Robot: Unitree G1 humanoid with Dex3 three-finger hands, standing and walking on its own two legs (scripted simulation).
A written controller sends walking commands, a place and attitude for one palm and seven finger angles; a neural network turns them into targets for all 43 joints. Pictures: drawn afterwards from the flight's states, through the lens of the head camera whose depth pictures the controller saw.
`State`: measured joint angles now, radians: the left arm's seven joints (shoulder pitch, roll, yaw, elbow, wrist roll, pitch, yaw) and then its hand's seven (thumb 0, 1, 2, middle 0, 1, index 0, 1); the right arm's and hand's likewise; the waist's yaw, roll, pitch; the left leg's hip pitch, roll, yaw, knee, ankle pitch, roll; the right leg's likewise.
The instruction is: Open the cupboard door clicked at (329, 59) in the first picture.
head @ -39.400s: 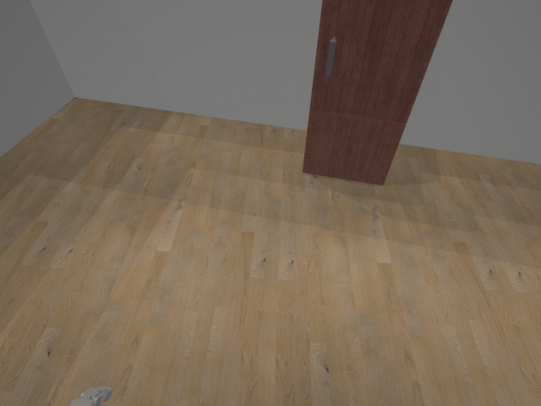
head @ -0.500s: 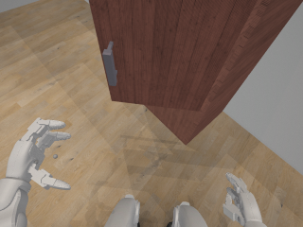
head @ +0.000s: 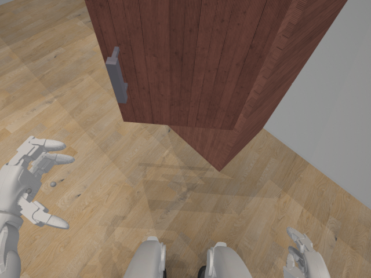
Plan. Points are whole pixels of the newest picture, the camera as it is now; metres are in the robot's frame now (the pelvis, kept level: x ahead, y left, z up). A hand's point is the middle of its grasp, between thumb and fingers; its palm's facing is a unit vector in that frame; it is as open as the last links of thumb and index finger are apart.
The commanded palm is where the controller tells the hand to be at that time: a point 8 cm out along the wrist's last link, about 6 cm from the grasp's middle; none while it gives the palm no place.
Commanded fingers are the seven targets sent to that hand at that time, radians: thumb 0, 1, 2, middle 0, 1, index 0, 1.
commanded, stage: raise the hand with hooked fingers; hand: left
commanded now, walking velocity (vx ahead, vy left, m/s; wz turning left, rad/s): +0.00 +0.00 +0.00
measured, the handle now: (119, 76) +0.58 +0.21 +0.02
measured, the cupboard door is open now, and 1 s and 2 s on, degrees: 42 42 42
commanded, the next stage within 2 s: move the hooked fingers beside the handle in 0.24 s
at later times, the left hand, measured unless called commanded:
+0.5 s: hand (53, 176) +0.30 +0.28 +0.03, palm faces -0.01 -1.00 -0.05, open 14.0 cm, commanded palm +0.29 +0.32 +0.04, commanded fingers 0.00 -0.50 0.30 -0.30 -1.20 -0.30 -1.20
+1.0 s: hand (66, 139) +0.38 +0.28 +0.03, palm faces -0.02 -1.00 -0.04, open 14.0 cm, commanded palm +0.37 +0.32 +0.03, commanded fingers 0.00 -0.50 0.30 -0.30 -1.20 -0.30 -1.20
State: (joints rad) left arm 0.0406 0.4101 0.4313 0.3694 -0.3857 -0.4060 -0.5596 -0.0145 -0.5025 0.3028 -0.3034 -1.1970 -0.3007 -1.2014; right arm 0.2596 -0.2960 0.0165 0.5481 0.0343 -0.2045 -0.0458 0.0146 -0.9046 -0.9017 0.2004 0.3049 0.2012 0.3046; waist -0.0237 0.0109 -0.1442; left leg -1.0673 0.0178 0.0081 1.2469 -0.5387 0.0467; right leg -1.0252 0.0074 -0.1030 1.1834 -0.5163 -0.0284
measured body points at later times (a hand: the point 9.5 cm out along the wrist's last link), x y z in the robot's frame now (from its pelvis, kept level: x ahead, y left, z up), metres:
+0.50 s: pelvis +0.00 +0.00 -0.01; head +0.11 +0.02 +0.43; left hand +0.29 +0.33 +0.03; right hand +0.18 -0.25 -0.09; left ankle +0.03 +0.09 -0.63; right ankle +0.03 -0.11 -0.63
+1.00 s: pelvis +0.00 +0.01 +0.00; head +0.13 +0.03 +0.42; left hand +0.37 +0.33 +0.03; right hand +0.12 -0.26 -0.10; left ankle +0.03 +0.09 -0.63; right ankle +0.03 -0.11 -0.63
